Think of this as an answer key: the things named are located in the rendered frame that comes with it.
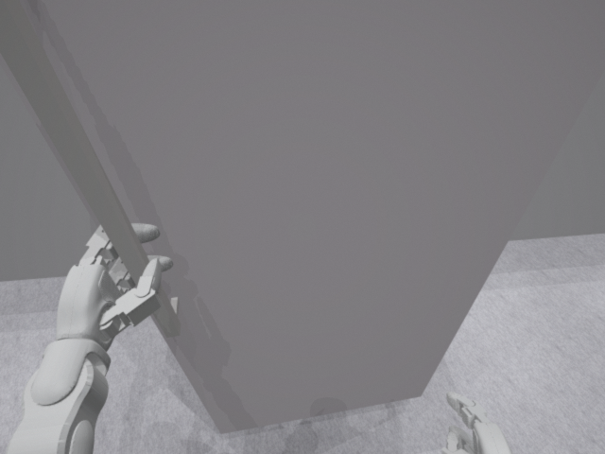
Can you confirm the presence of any fridge door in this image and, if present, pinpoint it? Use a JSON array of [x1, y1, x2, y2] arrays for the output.
[[0, 0, 605, 434]]

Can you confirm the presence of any right robot hand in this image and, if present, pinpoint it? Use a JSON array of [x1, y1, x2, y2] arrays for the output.
[[441, 392, 512, 454]]

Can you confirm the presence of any left robot hand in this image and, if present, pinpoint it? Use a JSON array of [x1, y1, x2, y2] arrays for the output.
[[56, 223, 173, 352]]

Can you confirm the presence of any handle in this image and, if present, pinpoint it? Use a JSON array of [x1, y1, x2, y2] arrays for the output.
[[0, 0, 181, 338]]

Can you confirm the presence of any left robot forearm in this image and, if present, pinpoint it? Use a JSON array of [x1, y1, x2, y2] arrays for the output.
[[6, 338, 111, 454]]

